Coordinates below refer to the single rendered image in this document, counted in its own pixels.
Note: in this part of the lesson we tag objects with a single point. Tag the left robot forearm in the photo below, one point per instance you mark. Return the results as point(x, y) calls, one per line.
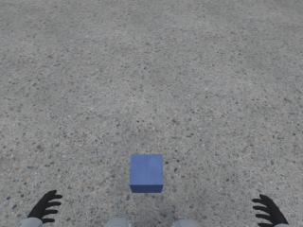
point(30, 222)

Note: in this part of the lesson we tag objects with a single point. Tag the robot left hand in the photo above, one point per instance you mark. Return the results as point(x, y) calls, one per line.
point(39, 211)

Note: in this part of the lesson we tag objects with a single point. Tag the robot right hand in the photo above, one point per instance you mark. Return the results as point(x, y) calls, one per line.
point(275, 216)

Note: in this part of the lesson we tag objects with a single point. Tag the robot left thigh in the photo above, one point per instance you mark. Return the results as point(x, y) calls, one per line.
point(118, 222)

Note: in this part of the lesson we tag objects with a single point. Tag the carton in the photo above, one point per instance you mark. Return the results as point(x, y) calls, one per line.
point(146, 173)

